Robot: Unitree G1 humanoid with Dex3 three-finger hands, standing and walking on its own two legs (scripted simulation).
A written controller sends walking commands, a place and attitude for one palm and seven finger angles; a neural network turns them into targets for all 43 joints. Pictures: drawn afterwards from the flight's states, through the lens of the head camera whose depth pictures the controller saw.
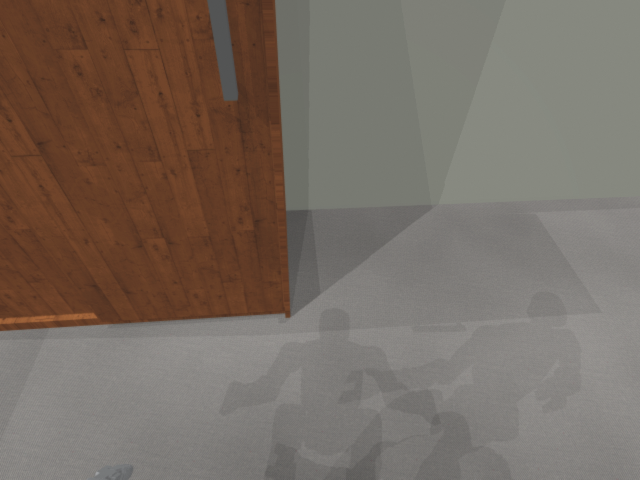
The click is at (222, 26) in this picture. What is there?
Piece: wardrobe's sliding door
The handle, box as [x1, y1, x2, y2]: [207, 0, 237, 100]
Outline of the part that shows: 207,0 224,100 237,100 237,88 225,0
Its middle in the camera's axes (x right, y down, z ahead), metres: -0.17 -0.38 +0.64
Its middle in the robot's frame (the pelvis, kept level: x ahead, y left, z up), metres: +0.75 +0.22 +0.26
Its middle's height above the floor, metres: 1.03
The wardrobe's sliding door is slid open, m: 0.00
